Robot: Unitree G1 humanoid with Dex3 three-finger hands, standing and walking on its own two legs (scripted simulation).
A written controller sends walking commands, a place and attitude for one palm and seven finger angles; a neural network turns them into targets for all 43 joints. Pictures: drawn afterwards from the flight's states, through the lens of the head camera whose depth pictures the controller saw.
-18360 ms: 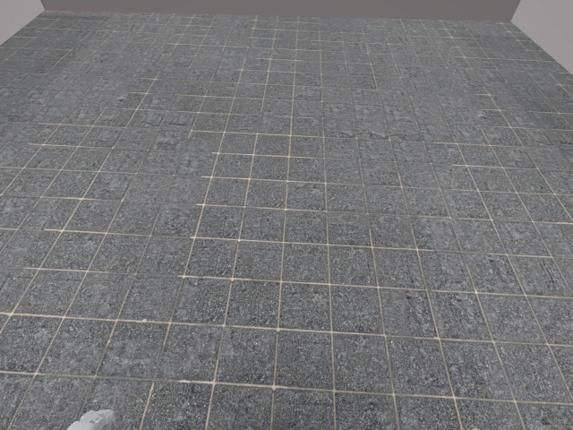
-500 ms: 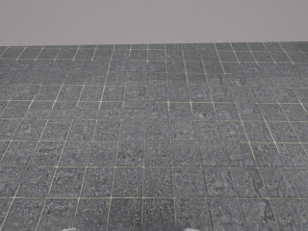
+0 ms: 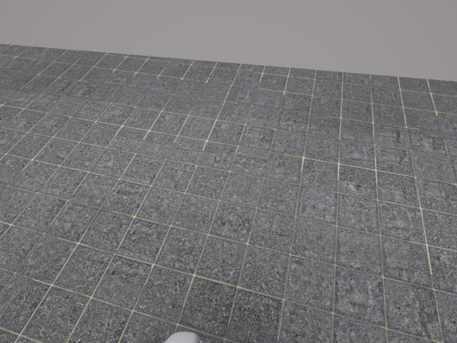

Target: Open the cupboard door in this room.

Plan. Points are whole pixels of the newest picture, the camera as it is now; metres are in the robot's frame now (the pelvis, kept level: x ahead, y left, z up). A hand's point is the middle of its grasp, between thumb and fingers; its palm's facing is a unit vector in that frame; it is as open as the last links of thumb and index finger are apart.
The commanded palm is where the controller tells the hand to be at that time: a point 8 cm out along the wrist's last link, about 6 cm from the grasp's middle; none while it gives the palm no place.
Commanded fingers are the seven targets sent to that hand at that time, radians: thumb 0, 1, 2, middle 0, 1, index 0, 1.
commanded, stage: turn or walk to find it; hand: left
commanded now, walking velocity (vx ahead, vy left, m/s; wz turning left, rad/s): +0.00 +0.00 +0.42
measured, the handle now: out of the picture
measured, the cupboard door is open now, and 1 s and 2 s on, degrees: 0 0 0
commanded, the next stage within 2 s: none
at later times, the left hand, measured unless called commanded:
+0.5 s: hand out of the picture +0.01 +0.26 -0.17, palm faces +0.23 -0.95 -0.24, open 7.4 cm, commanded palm none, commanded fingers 0.00 0.90 0.90 -0.20 -0.30 -0.20 -0.30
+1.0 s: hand out of the picture -0.07 +0.19 -0.16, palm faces +0.43 -0.86 -0.26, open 7.4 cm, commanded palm none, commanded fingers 0.00 0.90 0.90 -0.20 -0.30 -0.20 -0.30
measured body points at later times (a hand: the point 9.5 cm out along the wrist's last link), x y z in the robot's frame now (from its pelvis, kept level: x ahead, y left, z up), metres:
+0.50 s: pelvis -0.03 +0.05 +0.00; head +0.00 +0.07 +0.45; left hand +0.00 +0.31 -0.15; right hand +0.10 -0.18 -0.14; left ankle -0.03 +0.13 -0.74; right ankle -0.01 -0.11 -0.68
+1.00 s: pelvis -0.04 -0.01 +0.00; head +0.00 -0.01 +0.45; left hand -0.09 +0.24 -0.14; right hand +0.10 -0.23 -0.16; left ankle -0.14 +0.13 -0.67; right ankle -0.01 -0.10 -0.74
